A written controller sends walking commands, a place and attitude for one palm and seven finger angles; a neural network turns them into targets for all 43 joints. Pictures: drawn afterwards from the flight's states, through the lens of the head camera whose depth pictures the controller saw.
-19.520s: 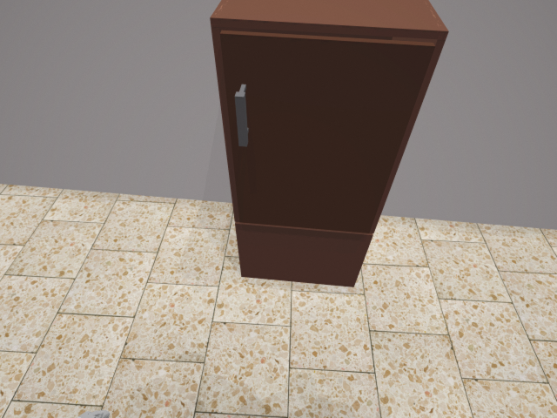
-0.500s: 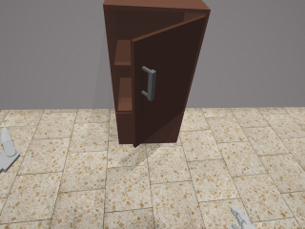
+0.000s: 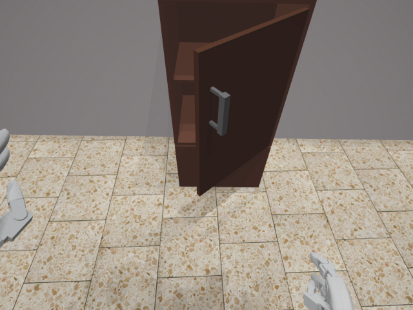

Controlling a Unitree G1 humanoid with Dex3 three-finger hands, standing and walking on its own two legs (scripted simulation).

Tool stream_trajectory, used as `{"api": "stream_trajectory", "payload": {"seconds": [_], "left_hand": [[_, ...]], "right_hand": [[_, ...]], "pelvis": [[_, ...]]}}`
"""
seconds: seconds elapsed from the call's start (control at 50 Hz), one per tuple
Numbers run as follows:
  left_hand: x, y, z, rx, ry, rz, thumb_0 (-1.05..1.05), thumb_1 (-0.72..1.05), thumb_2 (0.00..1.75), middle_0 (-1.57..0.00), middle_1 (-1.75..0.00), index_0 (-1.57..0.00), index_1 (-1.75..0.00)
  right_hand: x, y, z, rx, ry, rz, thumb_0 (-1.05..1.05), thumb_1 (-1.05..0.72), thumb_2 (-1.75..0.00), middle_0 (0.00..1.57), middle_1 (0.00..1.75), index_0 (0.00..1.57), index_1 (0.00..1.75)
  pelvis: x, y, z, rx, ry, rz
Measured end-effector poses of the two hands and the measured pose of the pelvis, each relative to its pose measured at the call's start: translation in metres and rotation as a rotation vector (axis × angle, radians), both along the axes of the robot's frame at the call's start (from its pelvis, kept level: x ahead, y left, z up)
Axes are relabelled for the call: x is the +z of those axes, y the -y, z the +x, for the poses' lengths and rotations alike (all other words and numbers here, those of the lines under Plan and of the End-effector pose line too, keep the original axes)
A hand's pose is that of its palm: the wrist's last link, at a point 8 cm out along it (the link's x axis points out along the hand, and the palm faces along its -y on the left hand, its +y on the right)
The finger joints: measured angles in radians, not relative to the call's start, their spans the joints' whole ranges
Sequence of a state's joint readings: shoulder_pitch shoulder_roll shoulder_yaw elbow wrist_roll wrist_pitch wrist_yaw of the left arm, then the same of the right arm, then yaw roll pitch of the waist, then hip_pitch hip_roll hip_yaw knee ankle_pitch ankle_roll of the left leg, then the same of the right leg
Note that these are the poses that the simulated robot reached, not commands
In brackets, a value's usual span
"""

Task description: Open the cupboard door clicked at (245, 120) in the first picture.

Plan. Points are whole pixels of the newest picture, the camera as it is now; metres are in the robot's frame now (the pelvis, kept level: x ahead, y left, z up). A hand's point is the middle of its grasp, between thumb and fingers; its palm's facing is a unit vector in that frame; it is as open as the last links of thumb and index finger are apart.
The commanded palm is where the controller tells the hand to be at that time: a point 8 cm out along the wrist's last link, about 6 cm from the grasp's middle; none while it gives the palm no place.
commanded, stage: stop stepping back and stand still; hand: left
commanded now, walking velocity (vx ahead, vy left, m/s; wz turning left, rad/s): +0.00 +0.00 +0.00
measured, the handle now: (218, 111) +0.59 +0.01 +0.04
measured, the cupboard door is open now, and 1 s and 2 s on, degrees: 41 41 41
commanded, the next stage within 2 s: let the arm hang, fingers relaxed in 0.12 s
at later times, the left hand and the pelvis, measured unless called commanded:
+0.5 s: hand out of the picture +0.06 +0.18 -0.16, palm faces -0.02 -0.98 -0.21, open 7.4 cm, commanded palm none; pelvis -0.01 +0.01 +0.00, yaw +2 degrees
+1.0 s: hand out of the picture -0.04 +0.17 -0.17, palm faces +0.09 -0.97 -0.21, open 7.4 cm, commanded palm none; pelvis -0.01 +0.00 +0.00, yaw +3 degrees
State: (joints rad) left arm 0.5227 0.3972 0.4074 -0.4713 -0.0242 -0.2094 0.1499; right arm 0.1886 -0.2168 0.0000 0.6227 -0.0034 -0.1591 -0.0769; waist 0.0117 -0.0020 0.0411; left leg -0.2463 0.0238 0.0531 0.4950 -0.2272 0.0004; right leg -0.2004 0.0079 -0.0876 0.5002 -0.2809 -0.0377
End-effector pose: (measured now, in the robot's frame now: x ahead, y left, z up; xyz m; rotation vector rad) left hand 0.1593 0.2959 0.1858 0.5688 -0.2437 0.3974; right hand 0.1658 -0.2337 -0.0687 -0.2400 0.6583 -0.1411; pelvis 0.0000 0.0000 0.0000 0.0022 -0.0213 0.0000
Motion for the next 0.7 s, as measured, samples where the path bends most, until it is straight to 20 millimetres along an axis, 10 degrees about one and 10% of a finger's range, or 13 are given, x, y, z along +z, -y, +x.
{"api": "stream_trajectory", "payload": {"seconds": [0.24, 0.34, 0.42, 0.5, 0.7], "left_hand": [[-0.018, -0.004, 0.010, -0.011, -0.134, -0.017, 0.01, 0.88, 0.90, -0.22, -0.30, -0.21, -0.31], [-0.151, -0.016, 0.014, 0.067, -0.650, -0.206, 0.00, 0.89, 0.90, -0.21, -0.30, -0.20, -0.30], [-0.258, 0.013, -0.036, 0.118, -1.086, -0.399, 0.01, 0.90, 0.90, -0.20, -0.30, -0.19, -0.30], [-0.316, 0.062, -0.103, 0.124, -1.389, -0.568, 0.01, 0.91, 0.90, -0.20, -0.30, -0.19, -0.30], [-0.323, 0.064, -0.215, 0.346, -1.633, -0.673, 0.00, 0.96, 0.90, -0.21, -0.30, -0.20, -0.30]], "right_hand": [[-0.005, -0.010, 0.008, 0.017, -0.022, 0.041, 0.01, -0.90, -0.90, 0.21, 0.30, 0.20, 0.30], [-0.046, 0.002, -0.010, 0.055, -0.210, 0.049, 0.00, -0.90, -0.90, 0.21, 0.30, 0.20, 0.30], [-0.059, 0.011, -0.046, 0.005, -0.350, 0.041, 0.01, -0.90, -0.90, 0.21, 0.30, 0.20, 0.30], [-0.064, 0.013, -0.096, -0.042, -0.517, 0.023, 0.00, -0.91, -0.90, 0.20, 0.30, 0.20, 0.30], [-0.074, -0.011, -0.193, -0.083, -0.847, 0.074, 0.00, -0.91, -0.90, 0.20, 0.30, 0.20, 0.30]], "pelvis": [[0.004, -0.005, 0.006, 0.004, -0.030, -0.012], [-0.004, -0.011, -0.001, 0.030, -0.047, -0.003], [-0.005, -0.009, -0.004, 0.030, -0.029, 0.006], [-0.002, -0.006, -0.006, 0.031, -0.009, 0.006], [0.004, -0.002, -0.009, 0.050, -0.001, -0.009]]}}
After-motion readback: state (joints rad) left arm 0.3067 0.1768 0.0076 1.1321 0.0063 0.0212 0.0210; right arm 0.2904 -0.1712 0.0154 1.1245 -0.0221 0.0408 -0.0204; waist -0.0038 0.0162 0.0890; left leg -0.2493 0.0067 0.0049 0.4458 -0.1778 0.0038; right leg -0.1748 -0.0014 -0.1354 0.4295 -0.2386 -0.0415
